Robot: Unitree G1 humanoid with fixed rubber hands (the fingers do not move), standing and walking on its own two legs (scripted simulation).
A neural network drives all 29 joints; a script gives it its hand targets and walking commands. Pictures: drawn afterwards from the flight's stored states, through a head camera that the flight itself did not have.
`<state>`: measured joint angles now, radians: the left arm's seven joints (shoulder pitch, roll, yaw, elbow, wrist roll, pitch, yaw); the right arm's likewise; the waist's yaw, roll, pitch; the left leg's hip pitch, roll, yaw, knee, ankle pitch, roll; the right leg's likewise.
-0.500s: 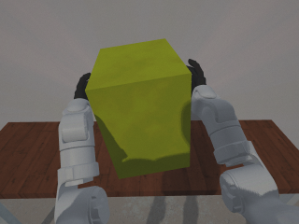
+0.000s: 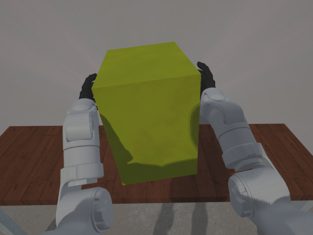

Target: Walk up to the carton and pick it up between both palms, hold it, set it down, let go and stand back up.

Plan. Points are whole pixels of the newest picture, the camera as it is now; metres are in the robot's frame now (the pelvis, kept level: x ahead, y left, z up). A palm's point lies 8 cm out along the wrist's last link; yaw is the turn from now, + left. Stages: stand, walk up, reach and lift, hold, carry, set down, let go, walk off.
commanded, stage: hold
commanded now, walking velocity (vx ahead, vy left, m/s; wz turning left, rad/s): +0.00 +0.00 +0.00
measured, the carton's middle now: (150, 109) +0.40 +0.00 +0.18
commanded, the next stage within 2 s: set down in 0.24 s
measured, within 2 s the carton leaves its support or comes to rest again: neither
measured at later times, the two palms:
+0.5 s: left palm (86, 97) +0.37 +0.16 +0.24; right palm (206, 83) +0.37 -0.14 +0.27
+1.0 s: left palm (94, 114) +0.40 +0.15 +0.17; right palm (200, 108) +0.38 -0.14 +0.18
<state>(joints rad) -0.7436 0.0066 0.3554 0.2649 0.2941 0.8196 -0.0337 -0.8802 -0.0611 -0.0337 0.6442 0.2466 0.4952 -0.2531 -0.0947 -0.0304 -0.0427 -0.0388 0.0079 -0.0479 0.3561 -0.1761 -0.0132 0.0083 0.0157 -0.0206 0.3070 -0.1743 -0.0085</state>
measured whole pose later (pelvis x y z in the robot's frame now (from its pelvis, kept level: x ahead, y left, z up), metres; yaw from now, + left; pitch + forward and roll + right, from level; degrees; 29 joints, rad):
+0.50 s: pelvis +0.00 +0.00 +0.00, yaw +1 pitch -9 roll -1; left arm -0.77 0.00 0.37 0.28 0.30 0.71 -0.04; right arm -0.90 -0.05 -0.07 0.64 0.22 0.41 -0.24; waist -0.10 -0.05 -0.04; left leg -0.02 0.01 -0.06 0.36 -0.18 -0.01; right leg 0.04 0.02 -0.03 0.29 -0.18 -0.01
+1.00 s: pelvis +0.01 +0.01 +0.00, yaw +1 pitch -9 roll -1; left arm -0.67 -0.02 0.29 0.35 0.33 0.46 -0.01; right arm -0.70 0.03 -0.15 0.69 0.06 -0.01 -0.17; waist -0.10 -0.10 0.08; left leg 0.00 0.00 -0.06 0.37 -0.20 0.00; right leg 0.08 0.01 -0.05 0.26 -0.18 0.00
